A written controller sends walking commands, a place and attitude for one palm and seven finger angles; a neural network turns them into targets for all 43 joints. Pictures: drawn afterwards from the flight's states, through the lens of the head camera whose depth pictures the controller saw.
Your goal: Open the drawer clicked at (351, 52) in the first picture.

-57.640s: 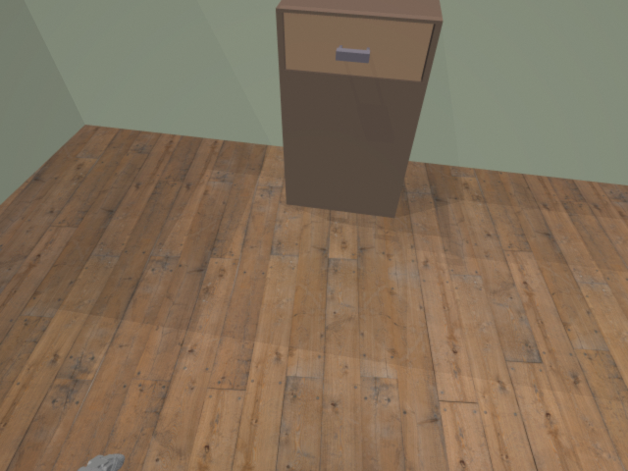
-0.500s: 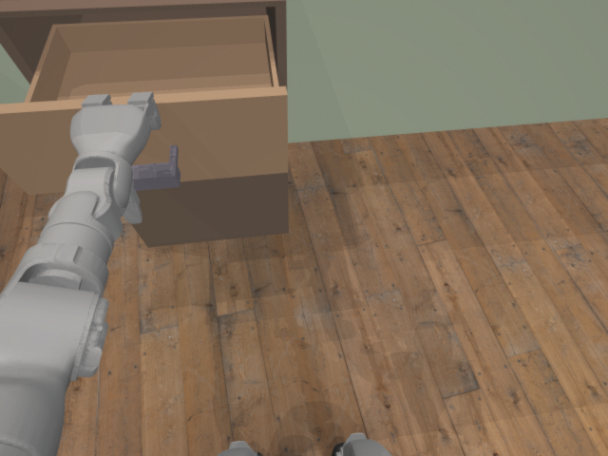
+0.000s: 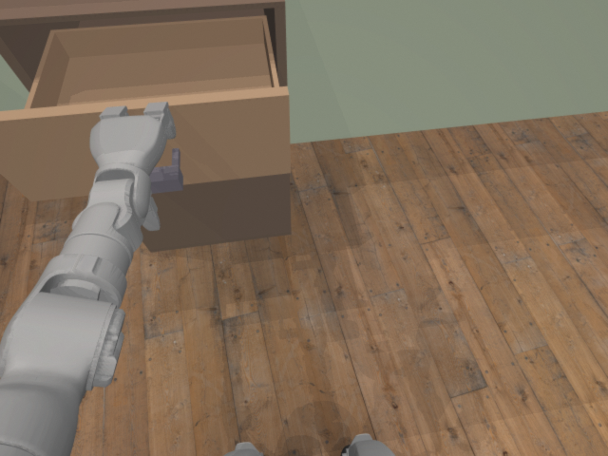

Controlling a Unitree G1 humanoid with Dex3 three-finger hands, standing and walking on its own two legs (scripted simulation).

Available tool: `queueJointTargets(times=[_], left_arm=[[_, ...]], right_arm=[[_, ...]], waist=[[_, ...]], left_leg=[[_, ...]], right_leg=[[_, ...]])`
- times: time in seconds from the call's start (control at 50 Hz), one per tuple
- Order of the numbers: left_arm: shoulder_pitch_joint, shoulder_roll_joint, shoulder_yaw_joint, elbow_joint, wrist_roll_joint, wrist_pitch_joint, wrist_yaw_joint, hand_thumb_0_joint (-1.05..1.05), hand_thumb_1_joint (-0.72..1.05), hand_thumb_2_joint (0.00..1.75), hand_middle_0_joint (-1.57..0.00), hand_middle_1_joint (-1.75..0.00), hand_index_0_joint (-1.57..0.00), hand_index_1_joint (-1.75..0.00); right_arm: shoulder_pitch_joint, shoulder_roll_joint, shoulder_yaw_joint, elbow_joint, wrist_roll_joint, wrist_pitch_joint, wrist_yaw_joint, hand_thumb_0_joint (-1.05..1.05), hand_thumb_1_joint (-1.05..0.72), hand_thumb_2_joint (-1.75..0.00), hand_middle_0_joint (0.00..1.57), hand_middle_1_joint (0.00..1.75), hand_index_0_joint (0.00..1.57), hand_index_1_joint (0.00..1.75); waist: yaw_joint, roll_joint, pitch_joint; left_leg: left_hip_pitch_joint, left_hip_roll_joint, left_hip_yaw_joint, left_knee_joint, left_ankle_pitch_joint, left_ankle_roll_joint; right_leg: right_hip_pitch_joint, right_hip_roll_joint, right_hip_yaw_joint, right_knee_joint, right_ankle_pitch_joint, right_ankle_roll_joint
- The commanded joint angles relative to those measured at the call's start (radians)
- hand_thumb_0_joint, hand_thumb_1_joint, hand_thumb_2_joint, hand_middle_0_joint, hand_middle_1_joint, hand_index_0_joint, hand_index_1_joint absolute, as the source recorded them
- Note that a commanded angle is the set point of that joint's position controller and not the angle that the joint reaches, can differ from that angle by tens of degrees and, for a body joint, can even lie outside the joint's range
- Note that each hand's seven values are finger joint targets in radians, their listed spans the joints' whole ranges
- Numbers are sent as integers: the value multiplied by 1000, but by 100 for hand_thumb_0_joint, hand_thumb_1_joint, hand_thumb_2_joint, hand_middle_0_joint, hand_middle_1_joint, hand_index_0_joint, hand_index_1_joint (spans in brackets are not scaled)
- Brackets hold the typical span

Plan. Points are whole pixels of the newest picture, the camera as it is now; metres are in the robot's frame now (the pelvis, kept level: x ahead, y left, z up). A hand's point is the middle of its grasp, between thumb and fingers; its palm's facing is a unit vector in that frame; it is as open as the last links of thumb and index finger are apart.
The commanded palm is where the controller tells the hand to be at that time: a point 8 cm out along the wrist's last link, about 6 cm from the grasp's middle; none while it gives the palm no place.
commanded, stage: re-aim the fingers above the handle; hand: left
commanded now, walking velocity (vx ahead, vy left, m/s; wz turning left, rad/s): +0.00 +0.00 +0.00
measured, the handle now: (146, 169) +0.54 +0.22 +0.00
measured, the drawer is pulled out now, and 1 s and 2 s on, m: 0.24 0.24 0.23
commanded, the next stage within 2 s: lower the fingers behind the handle in 0.32 s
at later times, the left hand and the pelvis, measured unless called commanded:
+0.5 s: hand (128, 176) +0.48 +0.21 +0.06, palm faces -0.05 -0.01 -1.00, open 13.8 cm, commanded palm +0.47 +0.21 +0.11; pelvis +0.02 -0.03 +0.01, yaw +1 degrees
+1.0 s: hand (136, 189) +0.49 +0.22 +0.02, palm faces -0.07 -0.03 -1.00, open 13.8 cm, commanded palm +0.48 +0.22 +0.08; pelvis +0.01 -0.01 +0.00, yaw +0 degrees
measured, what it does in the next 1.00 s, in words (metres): stands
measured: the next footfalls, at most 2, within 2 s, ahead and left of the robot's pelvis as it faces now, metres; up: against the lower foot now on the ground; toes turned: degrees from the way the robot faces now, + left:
none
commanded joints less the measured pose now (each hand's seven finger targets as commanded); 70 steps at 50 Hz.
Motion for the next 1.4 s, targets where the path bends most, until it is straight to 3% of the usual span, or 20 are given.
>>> queueJointTargets(times=[0.0, 0.06, 0.08, 0.16, 0.24, 0.3, 0.34, 0.4, 0.44, 0.5, 0.58, 0.66, 0.78, 0.86, 0.92, 0.96, 1.06, 1.1, 1.24, 1.38], left_arm=[[-485, 292, 81, -238, -7, 35, 46, 0, -50, 30, -30, -120, -30, -120], [-450, 267, 60, -231, -16, 39, 23, 0, -50, 30, -30, -120, -30, -120], [-429, 306, 88, -228, -20, 40, 14, 0, -50, 30, -30, -120, -30, -120], [-395, 265, 42, -216, -26, 26, -28, 0, -50, 30, -30, -120, -30, -120], [-327, 290, 72, -273, -40, -24, -61, 0, -50, 30, -30, -120, -30, -120], [-292, 299, 79, -287, -39, -50, -64, 0, -50, 30, -30, -120, -30, -120], [-298, 315, 96, -336, -42, -71, -58, 0, -50, 30, -30, -120, -30, -120], [-279, 327, 109, -358, -37, -81, -39, 0, -50, 30, -30, -120, -30, -120], [-263, 283, 86, -352, -36, -81, -26, 0, -50, 30, -30, -120, -30, -120], [-264, 254, 61, -326, -37, -66, -14, 0, -50, 30, -30, -120, -30, -120], [-305, 304, 89, -291, -30, -59, -1, 0, -50, 30, -30, -120, -30, -120], [-298, 321, 111, -293, -22, -81, 6, 0, -50, 30, -30, -120, -30, -120], [-311, 287, 82, -221, -14, -72, 23, 0, -50, 30, -30, -120, -30, -120], [-351, 298, 89, -219, -4, -75, 34, 0, -50, 30, -30, -120, -30, -120], [-357, 292, 86, -194, -6, -74, 42, 0, -50, 30, -30, -120, -30, -120], [-354, 327, 111, -199, -2, -77, 46, 0, -50, 30, -30, -120, -30, -120], [-324, 236, 59, -155, -3, -47, 61, 0, -50, 30, -30, -120, -30, -120], [-340, 259, 69, -140, -1, -30, 64, 0, -50, 30, -30, -120, -30, -120], [-370, 229, 26, -32, -4, 11, 38, 0, -50, 30, -30, -120, -30, -120], [-321, 190, -1, -31, -2, -3, 11, 0, -50, 30, -30, -120, -30, -120]], right_arm=[[116, -176, -62, -60, 1, -7, -13, 0, -90, -90, 20, 30, 20, 30], [106, -173, -62, -64, 6, 0, -17, 0, -90, -90, 20, 30, 20, 30], [98, -179, -61, -62, 8, 3, -20, 0, -90, -90, 20, 30, 20, 30], [90, -173, -59, -75, 15, 5, -33, 0, -90, -90, 20, 30, 20, 30], [84, -169, -66, -88, 14, 9, -38, 0, -90, -90, 20, 30, 20, 30], [73, -171, -67, -87, 15, 10, -42, 0, -90, -90, 20, 30, 20, 30], [70, -167, -71, -90, 12, 11, -41, 0, -90, -90, 20, 30, 20, 30], [63, -165, -72, -88, 15, 12, -38, 0, -90, -90, 20, 30, 20, 30], [61, -161, -78, -83, 12, 10, -33, 0, -90, -90, 20, 30, 20, 30], [59, -164, -77, -77, 14, 10, -28, 0, -90, -90, 20, 30, 20, 30], [58, -169, -73, -68, 13, 12, -33, 0, -90, -90, 20, 30, 20, 30], [69, -165, -75, -64, 4, 8, -32, 0, -90, -90, 20, 30, 20, 30], [86, -173, -73, -54, 4, 6, -26, 0, -90, -90, 20, 30, 20, 30], [103, -175, -75, -50, -3, 4, -25, 0, -90, -90, 20, 30, 20, 30], [114, -178, -74, -43, -6, 3, -22, 0, -90, -90, 20, 30, 20, 30], [119, -181, -73, -43, -9, 5, -22, 0, -90, -90, 20, 30, 20, 30], [133, -180, -79, -34, -12, 7, -9, 0, -90, -90, 20, 30, 20, 30], [133, -187, -77, -29, -10, 11, -10, 0, -90, -90, 20, 30, 20, 30], [139, -192, -64, -30, -6, 16, -14, 0, -90, -90, 20, 30, 20, 30], [144, -184, -64, -57, -6, 17, -19, 0, -90, -90, 20, 30, 20, 30]], waist=[[13, 44, -498], [6, 12, -458], [15, 4, -441], [4, -28, -393], [20, -30, -440], [22, -50, -391], [29, -29, -433], [34, -5, -421], [28, -10, -418], [20, -13, -394], [8, -41, -391], [22, 1, -439], [2, -19, -384], [0, 21, -430], [-8, 5, -435], [6, 32, -462], [-4, 42, -439], [-10, 12, -425], [-36, -14, -349], [-31, -17, -373]], left_leg=[[397, -15, -25, -67, 481, -7], [376, -19, -12, -77, 471, 2], [358, -21, -3, -81, 451, 5], [328, -30, 13, -93, 406, 14], [346, -38, 24, -80, 460, 16], [318, -41, 27, -84, 433, 18], [336, -45, 31, -74, 474, 17], [333, -47, 28, -74, 483, 14], [345, -47, 27, -66, 505, 14], [339, -48, 25, -66, 473, 12], [301, -48, 26, -67, 406, 14], [312, -47, 20, -50, 447, 12], [268, -37, 10, -39, 398, 7], [280, -33, 2, -21, 407, 6], [260, -29, -1, -11, 391, 5], [258, -27, -5, -2, 412, 4], [278, -15, -18, 11, 445, -7], [257, -14, -18, 7, 405, -4], [190, -14, -22, -1, 289, 2], [175, -12, -20, 25, 287, 2]], right_leg=[[181, 72, -85, -51, 307, -63], [212, 70, -79, -66, 342, -58], [231, 68, -73, -73, 353, -58], [263, 61, -62, -94, 376, -54], [334, 56, -47, -95, 473, -51], [328, 52, -44, -97, 479, -46], [360, 50, -38, -90, 531, -49], [351, 51, -41, -81, 537, -50], [338, 53, -45, -82, 540, -52], [306, 56, -48, -83, 503, -50], [304, 49, -39, -86, 462, -46], [297, 52, -41, -59, 474, -53], [205, 60, -53, -48, 384, -55], [171, 63, -55, -26, 353, -60], [149, 65, -59, -15, 332, -58], [145, 65, -59, 2, 334, -61], [71, 74, -78, 11, 293, -64], [67, 74, -78, 8, 273, -64], [14, 70, -79, 3, 184, -64], [-9, 69, -80, 30, 184, -63]])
